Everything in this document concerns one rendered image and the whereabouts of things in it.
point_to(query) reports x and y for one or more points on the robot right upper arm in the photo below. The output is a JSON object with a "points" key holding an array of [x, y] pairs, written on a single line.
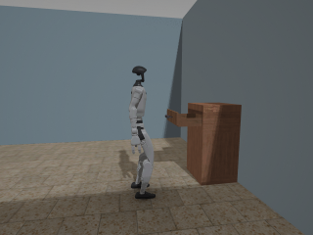
{"points": [[138, 92]]}

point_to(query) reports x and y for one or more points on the right robot forearm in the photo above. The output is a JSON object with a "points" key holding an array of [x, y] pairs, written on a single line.
{"points": [[133, 120]]}

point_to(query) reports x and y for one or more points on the right robot shin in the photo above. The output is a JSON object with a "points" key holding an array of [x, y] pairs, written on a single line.
{"points": [[146, 176]]}

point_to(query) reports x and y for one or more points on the cabinet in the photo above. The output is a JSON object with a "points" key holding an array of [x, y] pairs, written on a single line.
{"points": [[213, 148]]}

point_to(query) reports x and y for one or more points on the drawer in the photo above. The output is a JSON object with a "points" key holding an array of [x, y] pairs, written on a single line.
{"points": [[184, 120]]}

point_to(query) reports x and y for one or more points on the left robot shin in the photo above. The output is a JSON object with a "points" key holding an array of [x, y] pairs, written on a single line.
{"points": [[139, 171]]}

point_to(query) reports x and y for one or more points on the robot shin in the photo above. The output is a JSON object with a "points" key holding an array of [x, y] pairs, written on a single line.
{"points": [[146, 176], [139, 171]]}

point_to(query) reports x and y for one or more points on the right robot hand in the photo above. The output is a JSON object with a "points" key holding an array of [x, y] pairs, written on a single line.
{"points": [[135, 140]]}

